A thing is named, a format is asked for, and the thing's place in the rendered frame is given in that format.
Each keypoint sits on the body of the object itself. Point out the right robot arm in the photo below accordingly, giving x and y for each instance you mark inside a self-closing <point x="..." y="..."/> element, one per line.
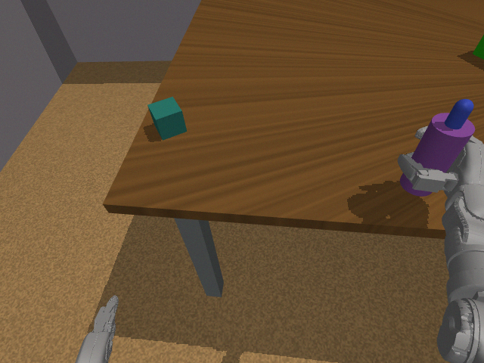
<point x="461" y="335"/>

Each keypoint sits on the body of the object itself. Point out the left robot hand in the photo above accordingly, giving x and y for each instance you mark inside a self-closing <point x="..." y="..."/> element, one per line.
<point x="97" y="345"/>

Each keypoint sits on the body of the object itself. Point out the table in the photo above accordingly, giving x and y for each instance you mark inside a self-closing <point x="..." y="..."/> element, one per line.
<point x="296" y="113"/>

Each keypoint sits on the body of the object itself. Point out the right robot hand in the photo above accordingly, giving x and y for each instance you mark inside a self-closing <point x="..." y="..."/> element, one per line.
<point x="467" y="169"/>

